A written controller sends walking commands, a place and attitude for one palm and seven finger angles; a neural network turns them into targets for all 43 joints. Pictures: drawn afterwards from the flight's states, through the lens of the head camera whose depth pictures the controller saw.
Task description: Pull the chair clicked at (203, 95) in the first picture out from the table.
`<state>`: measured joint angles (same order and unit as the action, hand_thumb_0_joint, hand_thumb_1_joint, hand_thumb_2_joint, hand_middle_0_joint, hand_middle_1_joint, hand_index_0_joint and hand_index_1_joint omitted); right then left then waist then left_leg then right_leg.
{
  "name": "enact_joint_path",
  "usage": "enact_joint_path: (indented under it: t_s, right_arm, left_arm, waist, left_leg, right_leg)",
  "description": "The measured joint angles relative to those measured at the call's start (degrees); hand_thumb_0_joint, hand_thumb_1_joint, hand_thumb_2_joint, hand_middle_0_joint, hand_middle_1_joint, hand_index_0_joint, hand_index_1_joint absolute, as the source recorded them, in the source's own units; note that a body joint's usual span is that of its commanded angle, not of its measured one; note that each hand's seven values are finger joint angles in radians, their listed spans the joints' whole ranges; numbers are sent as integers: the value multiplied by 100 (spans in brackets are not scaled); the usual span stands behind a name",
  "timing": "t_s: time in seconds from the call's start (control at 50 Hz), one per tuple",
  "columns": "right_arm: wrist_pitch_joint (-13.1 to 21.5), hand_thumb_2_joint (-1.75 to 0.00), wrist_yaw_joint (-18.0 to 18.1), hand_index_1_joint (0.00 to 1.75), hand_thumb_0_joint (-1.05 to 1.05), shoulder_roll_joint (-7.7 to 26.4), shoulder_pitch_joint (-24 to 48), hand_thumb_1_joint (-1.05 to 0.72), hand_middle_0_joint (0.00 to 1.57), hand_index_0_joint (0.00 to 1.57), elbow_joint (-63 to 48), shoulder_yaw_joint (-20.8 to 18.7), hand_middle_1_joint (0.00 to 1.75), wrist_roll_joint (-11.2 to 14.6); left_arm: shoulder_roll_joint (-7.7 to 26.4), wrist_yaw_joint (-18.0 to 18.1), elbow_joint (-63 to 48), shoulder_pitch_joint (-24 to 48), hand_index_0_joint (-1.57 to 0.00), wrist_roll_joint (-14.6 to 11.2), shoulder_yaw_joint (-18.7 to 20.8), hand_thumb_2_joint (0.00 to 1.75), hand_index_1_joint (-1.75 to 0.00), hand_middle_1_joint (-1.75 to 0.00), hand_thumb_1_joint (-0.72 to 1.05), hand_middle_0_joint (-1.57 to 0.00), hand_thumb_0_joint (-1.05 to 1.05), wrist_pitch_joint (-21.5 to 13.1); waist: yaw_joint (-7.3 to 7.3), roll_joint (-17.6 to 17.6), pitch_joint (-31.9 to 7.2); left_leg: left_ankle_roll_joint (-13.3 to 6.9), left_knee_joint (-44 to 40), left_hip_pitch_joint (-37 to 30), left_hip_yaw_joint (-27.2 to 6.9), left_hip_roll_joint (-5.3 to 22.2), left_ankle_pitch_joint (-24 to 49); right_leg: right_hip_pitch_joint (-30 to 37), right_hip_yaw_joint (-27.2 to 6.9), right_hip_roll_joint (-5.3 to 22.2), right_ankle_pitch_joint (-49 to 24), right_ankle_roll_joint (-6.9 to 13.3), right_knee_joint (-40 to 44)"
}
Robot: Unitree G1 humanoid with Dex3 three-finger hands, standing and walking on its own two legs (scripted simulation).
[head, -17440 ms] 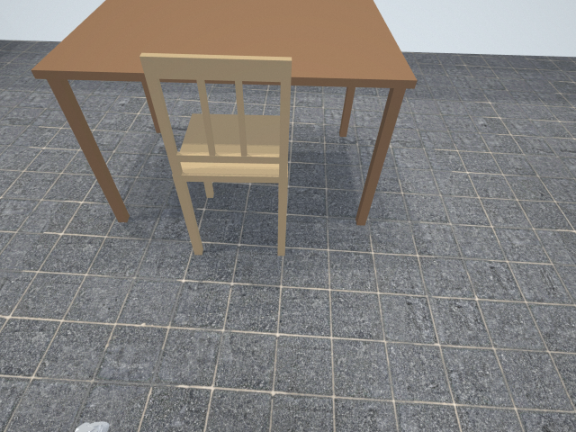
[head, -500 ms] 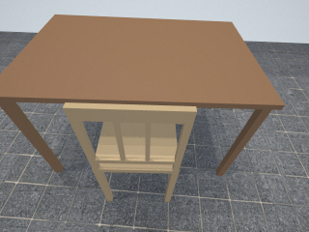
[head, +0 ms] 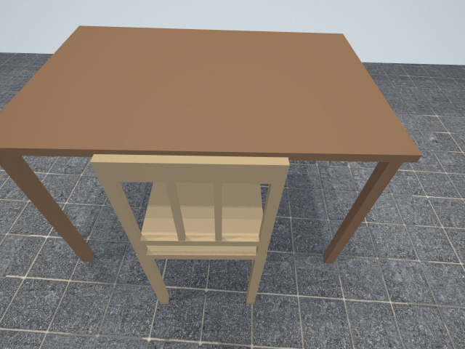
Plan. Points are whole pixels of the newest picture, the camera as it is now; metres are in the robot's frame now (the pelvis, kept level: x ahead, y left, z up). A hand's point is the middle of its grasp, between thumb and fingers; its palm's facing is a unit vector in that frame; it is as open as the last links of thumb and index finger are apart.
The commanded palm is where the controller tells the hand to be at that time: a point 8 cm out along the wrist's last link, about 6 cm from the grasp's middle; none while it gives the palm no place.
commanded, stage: look again from close up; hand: left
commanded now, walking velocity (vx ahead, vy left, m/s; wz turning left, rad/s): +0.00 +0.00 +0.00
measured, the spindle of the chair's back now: (176, 212) +0.44 +0.16 -0.11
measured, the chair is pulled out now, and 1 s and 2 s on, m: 0.00 0.00 0.00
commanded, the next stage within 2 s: raise the hand toward the chair's back in 0.48 s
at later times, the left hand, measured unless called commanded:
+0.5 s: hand out of the picture -0.01 +0.15 -0.18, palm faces +0.00 -0.99 -0.17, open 7.4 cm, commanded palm none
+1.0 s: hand (161, 339) +0.16 +0.13 -0.07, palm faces +0.06 -1.00 +0.01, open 9.2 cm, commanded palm +0.12 +0.20 -0.06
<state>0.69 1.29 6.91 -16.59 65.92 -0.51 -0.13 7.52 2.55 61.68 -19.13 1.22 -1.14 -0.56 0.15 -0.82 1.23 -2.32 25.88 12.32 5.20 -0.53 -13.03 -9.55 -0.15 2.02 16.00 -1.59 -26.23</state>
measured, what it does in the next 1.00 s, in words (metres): lowers itself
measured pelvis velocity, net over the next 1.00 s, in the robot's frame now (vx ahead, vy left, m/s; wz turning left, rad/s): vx -0.03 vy -0.04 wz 0.04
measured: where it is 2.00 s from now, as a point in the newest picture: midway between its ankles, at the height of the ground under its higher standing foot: outside the picture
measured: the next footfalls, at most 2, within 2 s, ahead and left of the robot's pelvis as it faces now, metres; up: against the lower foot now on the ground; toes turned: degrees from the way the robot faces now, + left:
none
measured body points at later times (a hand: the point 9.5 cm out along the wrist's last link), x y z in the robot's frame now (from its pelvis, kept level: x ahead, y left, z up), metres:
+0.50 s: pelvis +0.00 -0.01 +0.00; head +0.01 -0.01 +0.45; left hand -0.01 +0.20 -0.16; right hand -0.02 -0.22 -0.16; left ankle +0.01 +0.09 -0.74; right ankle -0.02 -0.14 -0.74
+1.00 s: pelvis -0.03 -0.04 -0.09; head +0.01 -0.01 +0.36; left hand +0.15 +0.19 -0.07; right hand +0.23 -0.28 -0.11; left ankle +0.01 +0.09 -0.74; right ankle -0.02 -0.14 -0.74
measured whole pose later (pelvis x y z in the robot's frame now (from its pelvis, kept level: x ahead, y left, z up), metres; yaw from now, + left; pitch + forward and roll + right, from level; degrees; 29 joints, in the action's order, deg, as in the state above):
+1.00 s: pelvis -0.03 -0.04 -0.09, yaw +3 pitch +13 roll +0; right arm 11.5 -0.1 14.6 -5.6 29.0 -5.3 0.5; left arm 8.7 -12.8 5.1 -26.5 -10.3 4.7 -30.0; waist -0.2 -3.3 -9.8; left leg 0.9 66.0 51.0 0.4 2.4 -27.9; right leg -46.7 3.9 0.4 33.1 2.2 -66.8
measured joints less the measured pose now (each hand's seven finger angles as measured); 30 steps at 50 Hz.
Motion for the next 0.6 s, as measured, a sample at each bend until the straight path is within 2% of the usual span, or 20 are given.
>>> enact_joint_path:
  t_s: [0.6]
  right_arm:
    - [-20, -90, -6, 30, 1, -51, -25, -91, 20, 20, 35, 30, 29, -2]
  left_arm:
    - [-19, 23, 8, 38, -20, 0, -16, 90, -30, -30, 91, -20, 0, -47]
  waist:
    - [30, 83, 13]
  left_leg:
    - [118, 121, 132, -49, 164, -27]
  right_leg:
    - [-64, 39, -160, -28, 108, 22]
